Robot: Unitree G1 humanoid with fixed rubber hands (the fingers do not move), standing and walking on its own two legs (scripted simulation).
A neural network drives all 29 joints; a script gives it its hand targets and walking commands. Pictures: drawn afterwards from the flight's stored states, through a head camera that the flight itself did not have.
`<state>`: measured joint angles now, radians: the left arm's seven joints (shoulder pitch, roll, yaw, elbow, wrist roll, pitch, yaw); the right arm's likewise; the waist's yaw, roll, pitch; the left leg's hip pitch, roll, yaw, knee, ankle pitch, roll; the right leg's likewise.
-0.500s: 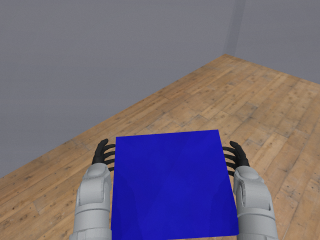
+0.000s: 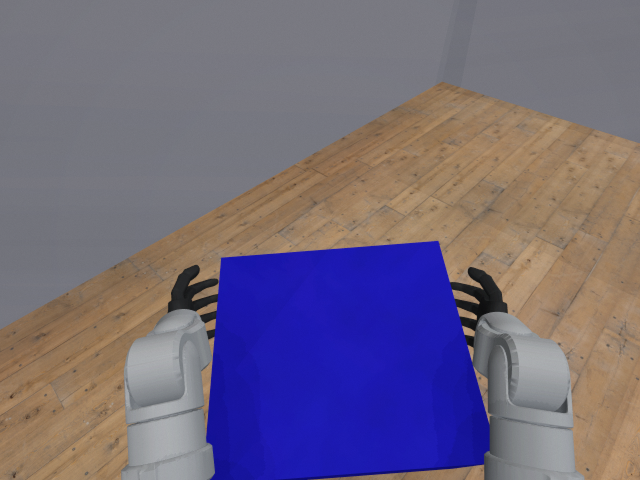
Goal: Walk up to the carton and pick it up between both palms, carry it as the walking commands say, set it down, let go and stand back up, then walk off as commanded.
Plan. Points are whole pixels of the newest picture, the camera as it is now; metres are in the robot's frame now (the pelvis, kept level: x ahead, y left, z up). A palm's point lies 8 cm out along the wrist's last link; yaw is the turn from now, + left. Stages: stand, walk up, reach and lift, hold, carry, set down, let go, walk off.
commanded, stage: carry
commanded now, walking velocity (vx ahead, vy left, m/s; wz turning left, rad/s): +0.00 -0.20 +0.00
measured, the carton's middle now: (338, 364) +0.27 -0.01 +0.01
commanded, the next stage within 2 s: none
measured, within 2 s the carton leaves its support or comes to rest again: neither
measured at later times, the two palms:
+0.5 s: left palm (186, 364) +0.22 +0.16 +0.10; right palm (523, 352) +0.23 -0.19 +0.11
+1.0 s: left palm (295, 449) +0.14 +0.04 +0.09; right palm out of the picture +0.17 -0.31 +0.10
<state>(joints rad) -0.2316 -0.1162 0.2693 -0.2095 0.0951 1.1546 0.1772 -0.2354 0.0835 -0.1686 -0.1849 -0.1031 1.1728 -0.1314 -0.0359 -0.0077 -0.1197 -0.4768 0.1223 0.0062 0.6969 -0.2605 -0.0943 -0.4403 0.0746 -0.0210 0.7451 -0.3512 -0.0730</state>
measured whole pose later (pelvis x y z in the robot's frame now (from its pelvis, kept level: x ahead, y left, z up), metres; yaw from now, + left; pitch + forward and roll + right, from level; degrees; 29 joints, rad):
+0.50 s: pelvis -0.04 -0.04 +0.01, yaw +1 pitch +3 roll -3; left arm -0.23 -0.08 0.25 -0.23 0.06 1.15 0.16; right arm -0.18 0.14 -0.17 -0.27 -0.18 1.17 -0.10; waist 0.02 0.02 -0.10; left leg -0.46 0.20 0.09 0.65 -0.23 -0.05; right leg -0.41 -0.01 -0.07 0.69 -0.40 0.02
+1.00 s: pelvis -0.10 -0.17 +0.01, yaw +3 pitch +2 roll -1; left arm -0.15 -0.12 0.25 -0.30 0.07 1.14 0.17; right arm -0.15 0.13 -0.16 -0.28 -0.14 1.16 -0.11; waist 0.02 -0.01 -0.09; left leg -0.39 0.15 0.09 0.64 -0.28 -0.05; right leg -0.46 -0.03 -0.06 0.78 -0.39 0.01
